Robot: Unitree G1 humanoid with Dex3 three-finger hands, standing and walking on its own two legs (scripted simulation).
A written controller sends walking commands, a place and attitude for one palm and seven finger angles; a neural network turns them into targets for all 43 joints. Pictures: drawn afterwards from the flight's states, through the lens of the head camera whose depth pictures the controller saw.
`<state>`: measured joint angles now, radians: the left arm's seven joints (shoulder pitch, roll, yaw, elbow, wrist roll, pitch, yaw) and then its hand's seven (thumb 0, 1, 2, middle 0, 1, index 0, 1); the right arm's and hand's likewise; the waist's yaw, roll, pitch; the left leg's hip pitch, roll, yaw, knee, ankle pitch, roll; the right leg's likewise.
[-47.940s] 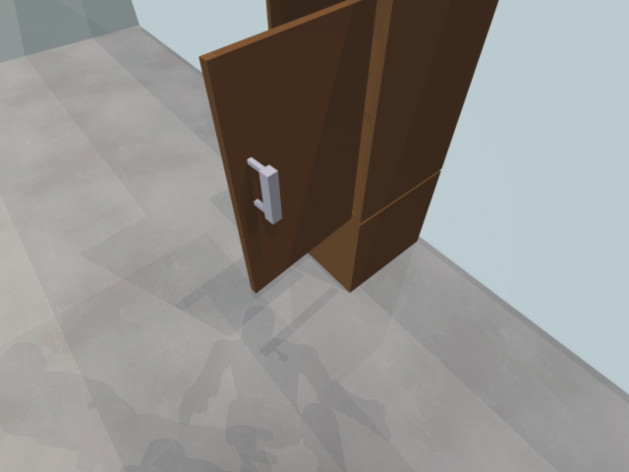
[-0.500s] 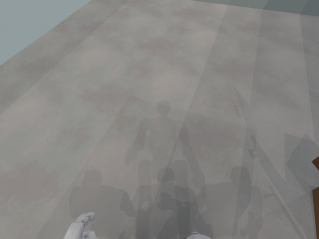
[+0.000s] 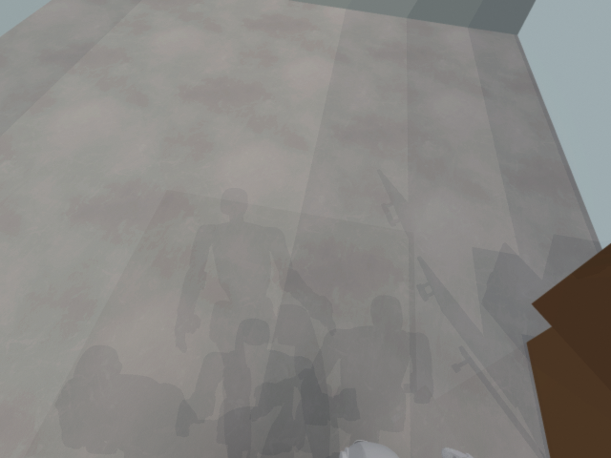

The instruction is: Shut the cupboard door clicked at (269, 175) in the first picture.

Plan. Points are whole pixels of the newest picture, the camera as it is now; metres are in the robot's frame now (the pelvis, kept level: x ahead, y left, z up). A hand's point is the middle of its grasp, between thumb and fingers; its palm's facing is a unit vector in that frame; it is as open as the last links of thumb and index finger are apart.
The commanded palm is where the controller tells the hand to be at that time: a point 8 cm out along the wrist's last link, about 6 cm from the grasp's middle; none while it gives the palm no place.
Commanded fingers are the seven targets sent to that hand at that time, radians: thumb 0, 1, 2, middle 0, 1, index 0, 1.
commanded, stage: turn to face it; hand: left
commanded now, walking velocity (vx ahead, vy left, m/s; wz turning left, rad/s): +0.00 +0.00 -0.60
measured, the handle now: out of the picture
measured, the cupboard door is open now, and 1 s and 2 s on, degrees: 36 36 36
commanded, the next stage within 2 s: take the last steps up to it in 1.54 s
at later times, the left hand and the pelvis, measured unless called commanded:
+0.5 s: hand (213, 416) +0.19 +0.15 -0.16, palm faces -0.28 -0.93 -0.24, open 7.4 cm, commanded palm none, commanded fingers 0.00 0.90 0.90 -0.20 -0.30 -0.20 -0.30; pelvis +0.03 -0.02 -0.01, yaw -18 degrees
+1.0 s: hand (257, 377) +0.25 +0.10 -0.16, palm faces -0.54 -0.79 -0.28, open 7.3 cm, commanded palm none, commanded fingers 0.00 0.90 0.90 -0.20 -0.30 -0.20 -0.30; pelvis +0.05 -0.02 -0.01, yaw -35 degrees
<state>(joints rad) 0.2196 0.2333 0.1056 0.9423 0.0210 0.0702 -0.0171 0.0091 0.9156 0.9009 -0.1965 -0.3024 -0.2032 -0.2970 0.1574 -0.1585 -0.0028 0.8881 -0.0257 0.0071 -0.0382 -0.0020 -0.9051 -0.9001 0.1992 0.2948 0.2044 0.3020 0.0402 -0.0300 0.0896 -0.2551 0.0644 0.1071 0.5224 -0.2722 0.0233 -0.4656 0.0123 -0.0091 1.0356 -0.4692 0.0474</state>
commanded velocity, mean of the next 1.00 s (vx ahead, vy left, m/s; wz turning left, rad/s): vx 0.00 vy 0.00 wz -0.60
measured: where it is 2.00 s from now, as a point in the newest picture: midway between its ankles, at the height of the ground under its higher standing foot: outside the picture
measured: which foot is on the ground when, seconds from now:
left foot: down 0.00-0.24, up 0.26-0.54, down 0.56-0.86, up 0.88-1.00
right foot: up 0.00-0.22, down 0.24-0.56, up 0.58-0.84, down 0.86-1.00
